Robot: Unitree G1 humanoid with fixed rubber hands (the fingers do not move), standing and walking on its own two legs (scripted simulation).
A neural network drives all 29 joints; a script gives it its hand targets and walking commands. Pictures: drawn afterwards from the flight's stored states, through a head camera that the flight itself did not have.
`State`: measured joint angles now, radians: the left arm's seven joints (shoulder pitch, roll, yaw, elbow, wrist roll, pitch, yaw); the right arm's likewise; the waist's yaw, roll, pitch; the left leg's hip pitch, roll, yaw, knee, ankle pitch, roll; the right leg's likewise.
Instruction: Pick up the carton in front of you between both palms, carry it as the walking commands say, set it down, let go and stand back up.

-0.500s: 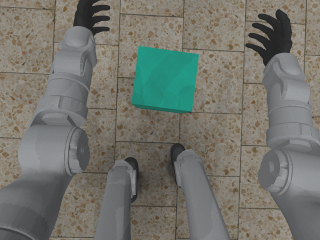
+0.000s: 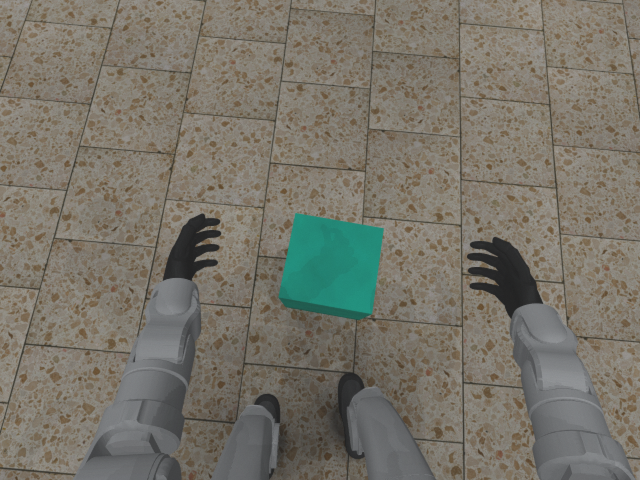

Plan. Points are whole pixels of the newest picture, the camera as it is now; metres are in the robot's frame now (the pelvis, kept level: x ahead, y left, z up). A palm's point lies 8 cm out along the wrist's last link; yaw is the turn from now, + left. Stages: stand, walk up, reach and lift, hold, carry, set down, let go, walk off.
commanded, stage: let go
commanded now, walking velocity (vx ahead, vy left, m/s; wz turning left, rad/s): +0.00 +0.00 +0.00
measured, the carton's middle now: (330, 271) +0.44 -0.05 -0.60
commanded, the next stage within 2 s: stand in 0.94 s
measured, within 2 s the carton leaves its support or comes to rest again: neither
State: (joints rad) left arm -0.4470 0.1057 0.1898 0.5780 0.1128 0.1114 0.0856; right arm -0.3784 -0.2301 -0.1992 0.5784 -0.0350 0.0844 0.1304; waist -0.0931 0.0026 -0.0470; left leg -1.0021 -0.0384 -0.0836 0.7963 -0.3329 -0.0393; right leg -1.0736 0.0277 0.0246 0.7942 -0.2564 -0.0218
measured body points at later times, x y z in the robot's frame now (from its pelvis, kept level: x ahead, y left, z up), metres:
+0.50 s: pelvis +0.04 +0.03 +0.05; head +0.09 +0.04 +0.50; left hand +0.24 +0.26 -0.03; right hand +0.20 -0.21 -0.02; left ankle +0.00 +0.14 -0.69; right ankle +0.04 -0.10 -0.69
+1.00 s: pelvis +0.04 +0.02 +0.05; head +0.04 +0.02 +0.50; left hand +0.22 +0.26 -0.03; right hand +0.21 -0.24 -0.03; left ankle +0.00 +0.14 -0.69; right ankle +0.04 -0.10 -0.69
